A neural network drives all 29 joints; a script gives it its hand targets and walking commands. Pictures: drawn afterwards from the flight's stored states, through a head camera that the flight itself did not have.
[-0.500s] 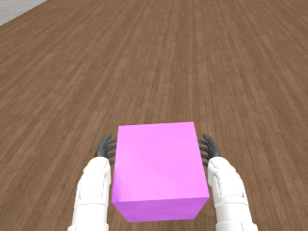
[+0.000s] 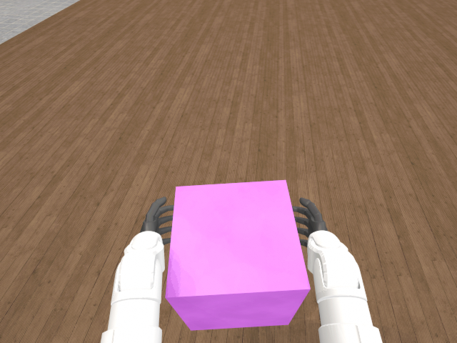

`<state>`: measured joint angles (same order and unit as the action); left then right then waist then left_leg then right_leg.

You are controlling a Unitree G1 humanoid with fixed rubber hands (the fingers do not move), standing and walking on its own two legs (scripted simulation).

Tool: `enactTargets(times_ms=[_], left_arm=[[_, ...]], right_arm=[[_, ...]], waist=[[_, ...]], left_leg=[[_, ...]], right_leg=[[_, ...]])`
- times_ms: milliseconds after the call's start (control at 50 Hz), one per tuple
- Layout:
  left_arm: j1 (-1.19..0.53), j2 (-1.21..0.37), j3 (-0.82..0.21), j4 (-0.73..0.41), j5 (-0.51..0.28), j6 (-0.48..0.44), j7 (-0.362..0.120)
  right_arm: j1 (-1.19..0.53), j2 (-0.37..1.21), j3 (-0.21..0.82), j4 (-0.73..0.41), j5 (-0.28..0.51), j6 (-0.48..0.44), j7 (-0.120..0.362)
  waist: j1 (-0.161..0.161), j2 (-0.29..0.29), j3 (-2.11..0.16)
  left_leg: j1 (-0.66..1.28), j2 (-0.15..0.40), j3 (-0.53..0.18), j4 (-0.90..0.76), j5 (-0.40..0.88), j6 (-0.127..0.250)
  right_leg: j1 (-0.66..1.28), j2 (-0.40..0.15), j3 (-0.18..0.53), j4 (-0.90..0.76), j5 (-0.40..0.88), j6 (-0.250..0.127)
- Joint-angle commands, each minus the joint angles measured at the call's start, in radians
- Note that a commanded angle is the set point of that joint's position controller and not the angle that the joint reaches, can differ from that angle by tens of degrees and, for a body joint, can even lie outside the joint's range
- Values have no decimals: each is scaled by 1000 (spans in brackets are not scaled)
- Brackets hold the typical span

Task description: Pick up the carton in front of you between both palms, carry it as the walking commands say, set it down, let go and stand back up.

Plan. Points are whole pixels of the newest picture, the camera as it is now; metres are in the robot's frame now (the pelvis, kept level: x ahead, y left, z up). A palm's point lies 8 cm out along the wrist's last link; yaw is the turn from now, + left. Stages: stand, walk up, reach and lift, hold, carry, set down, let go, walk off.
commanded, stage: carry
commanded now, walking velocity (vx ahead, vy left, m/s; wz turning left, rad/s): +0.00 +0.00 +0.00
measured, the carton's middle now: (235, 259) +0.29 +0.00 -0.04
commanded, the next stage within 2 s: hold in 0.30 s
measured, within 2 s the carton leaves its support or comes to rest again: neither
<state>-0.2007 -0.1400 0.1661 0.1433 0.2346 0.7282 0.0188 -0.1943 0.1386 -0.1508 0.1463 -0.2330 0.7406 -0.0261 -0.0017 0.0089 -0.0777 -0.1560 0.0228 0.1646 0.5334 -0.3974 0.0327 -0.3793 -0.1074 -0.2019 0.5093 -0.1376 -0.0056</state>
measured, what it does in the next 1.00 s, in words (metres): shifts its weight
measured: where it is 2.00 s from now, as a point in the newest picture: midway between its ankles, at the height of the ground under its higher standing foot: outside the picture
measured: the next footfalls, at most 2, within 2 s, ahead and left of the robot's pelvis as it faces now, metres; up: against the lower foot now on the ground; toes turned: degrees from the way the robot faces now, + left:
none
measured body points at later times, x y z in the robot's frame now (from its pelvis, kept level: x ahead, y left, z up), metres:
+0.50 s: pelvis -0.01 -0.01 +0.01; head -0.02 -0.02 +0.46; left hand +0.25 +0.19 +0.04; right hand +0.30 -0.11 +0.03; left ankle -0.07 +0.08 -0.73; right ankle +0.07 -0.15 -0.73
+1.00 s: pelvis -0.04 -0.08 -0.01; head +0.01 -0.08 +0.44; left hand +0.27 +0.18 +0.00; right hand +0.34 -0.11 -0.01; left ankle -0.07 +0.08 -0.73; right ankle +0.07 -0.15 -0.73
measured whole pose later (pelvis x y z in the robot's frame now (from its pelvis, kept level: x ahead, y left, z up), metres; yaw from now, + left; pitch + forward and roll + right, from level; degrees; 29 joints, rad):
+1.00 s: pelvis -0.04 -0.08 -0.01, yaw +14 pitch -1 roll +0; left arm -0.63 -0.15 0.58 0.63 0.50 0.43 -0.11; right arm -0.59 0.24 -0.50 0.55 -0.44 0.50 -0.03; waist 0.03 0.04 0.11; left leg -0.31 0.02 -0.11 0.67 -0.35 0.00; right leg -0.42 0.03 -0.02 0.59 -0.16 -0.03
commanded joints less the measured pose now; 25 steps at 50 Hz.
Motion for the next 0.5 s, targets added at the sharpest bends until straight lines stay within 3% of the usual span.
enactTargets(times_ms=[0,280,300,320,340,360,380,400,480], left_arm=[[-373,-879,-538,-27,-229,-19,-219],[-371,-878,-538,-29,-229,-17,-220],[-303,-898,-510,24,-223,-42,-220],[-271,-870,-474,32,-190,-76,-200],[-247,-845,-445,43,-169,-92,-188],[-243,-832,-430,41,-156,-102,-178],[-258,-832,-434,37,-156,-108,-173],[-273,-836,-441,38,-159,-114,-172],[-381,-866,-508,14,-199,-106,-208]], right_arm=[[-436,867,539,-74,246,-38,222],[-433,867,539,-77,247,-34,221],[-315,869,522,-108,235,-41,219],[-347,824,517,-149,225,-57,218],[-367,824,522,-149,228,-64,217],[-395,815,538,-158,241,-73,222],[-401,823,560,-154,251,-80,222],[-408,809,558,-156,250,-87,226],[-370,836,529,-95,207,-89,220]], waist=[[-1,-2,-200],[0,-2,-203],[-6,154,-41],[23,123,-94],[31,50,-123],[52,59,-140],[52,31,-158],[49,51,-166],[-19,31,-125]], left_leg=[[-77,130,-98,-115,280,1],[-78,129,-102,-107,296,3],[-261,-22,-322,-228,610,8],[-192,-20,-333,-213,728,5],[-22,-34,-325,-193,813,-6],[49,-55,-301,-202,763,-18],[78,-60,-299,-203,768,-21],[86,-69,-293,-218,671,-26],[88,-67,-285,-231,586,-42]], right_leg=[[203,-73,92,-22,175,-11],[201,-74,95,-19,186,-10],[549,219,242,-8,335,-27],[564,188,282,-41,387,-22],[479,190,285,-75,407,-13],[465,187,286,-95,388,-11],[470,201,275,-94,391,-1],[477,205,267,-110,353,4],[446,231,248,-138,246,4]])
